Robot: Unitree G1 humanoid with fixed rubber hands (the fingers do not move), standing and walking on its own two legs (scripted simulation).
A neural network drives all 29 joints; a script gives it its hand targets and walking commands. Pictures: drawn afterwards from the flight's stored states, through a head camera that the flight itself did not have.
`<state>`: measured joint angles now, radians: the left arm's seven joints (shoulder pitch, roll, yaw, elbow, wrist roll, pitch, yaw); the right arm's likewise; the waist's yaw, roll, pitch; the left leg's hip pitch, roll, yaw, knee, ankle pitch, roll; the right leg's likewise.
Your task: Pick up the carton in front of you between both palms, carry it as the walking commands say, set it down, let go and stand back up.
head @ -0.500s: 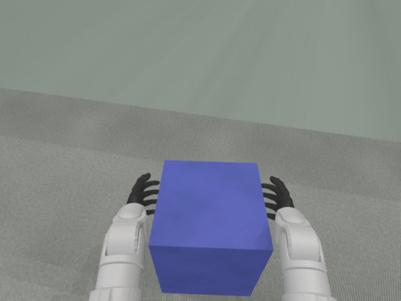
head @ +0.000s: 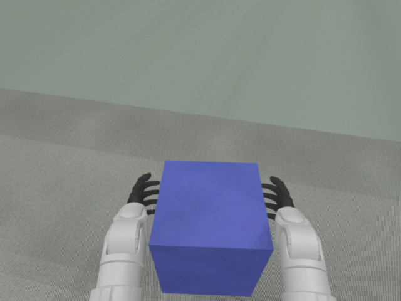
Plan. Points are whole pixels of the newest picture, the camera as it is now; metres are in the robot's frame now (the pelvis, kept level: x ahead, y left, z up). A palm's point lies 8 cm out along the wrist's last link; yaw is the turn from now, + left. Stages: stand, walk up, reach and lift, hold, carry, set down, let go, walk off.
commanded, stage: carry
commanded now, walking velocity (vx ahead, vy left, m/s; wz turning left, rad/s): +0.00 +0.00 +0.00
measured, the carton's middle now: (208, 229) +0.30 +0.00 -0.06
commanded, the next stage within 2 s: hold in 0.24 s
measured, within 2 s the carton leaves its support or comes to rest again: neither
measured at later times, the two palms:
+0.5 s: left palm (123, 222) +0.26 +0.17 +0.05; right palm (275, 215) +0.28 -0.13 +0.04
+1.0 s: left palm (139, 223) +0.25 +0.13 +0.06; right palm (292, 210) +0.29 -0.16 +0.05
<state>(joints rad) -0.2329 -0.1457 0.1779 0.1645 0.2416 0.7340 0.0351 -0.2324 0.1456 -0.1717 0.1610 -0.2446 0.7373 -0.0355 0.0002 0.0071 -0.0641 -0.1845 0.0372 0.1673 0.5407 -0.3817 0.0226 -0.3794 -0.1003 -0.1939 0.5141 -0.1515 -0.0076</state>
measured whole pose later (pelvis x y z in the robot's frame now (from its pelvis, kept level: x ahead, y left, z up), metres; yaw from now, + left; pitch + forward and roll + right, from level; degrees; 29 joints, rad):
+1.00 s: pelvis -0.02 -0.05 +0.01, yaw +8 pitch -6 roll +0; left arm -0.33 -0.17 0.30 0.36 0.31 0.66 -0.02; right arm -0.31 0.16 -0.25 0.28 -0.31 0.72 -0.01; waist -0.01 0.06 0.02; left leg -0.03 0.01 -0.13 0.40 -0.27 -0.01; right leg -0.17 0.03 0.00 0.37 -0.10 -0.02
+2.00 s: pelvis -0.06 -0.05 -0.15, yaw +11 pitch +42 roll +5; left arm -0.86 -0.17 0.49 0.55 0.22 0.26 0.11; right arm -0.91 0.01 -0.49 0.57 -0.34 0.30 0.05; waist -0.05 0.07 -0.13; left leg -1.54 -0.12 -0.07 1.33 -0.53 -0.05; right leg -1.69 0.04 0.12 1.28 -0.32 0.03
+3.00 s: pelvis -0.09 -0.05 -0.35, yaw +16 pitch +42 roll +4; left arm -1.47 0.12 0.26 0.88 0.00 0.25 0.24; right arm -1.44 -0.29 -0.45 0.83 -0.16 0.31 0.03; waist -0.15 0.08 0.32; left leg -2.09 -0.24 -0.07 2.07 -0.73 -0.11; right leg -2.24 0.03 0.11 2.00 -0.49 0.05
